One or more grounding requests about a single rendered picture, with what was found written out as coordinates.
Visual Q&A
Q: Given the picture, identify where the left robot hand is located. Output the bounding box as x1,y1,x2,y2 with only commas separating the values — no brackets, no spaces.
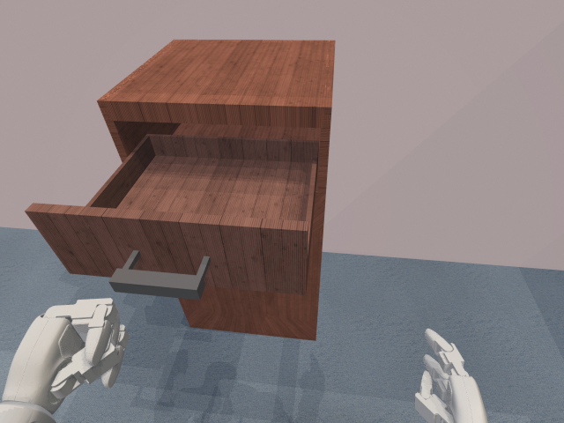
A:
2,298,130,415

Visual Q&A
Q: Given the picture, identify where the handle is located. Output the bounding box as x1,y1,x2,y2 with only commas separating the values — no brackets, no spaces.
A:
108,250,211,300

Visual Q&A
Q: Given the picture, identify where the right robot hand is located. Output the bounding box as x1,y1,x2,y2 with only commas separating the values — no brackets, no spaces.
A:
415,329,488,423

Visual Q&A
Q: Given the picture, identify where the cabinet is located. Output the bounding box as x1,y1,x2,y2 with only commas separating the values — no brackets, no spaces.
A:
97,40,335,341

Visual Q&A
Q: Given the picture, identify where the drawer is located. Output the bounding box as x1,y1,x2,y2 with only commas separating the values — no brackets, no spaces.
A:
25,134,319,295

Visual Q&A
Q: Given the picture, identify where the robot left forearm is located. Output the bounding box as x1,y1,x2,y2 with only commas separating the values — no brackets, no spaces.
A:
0,401,56,423

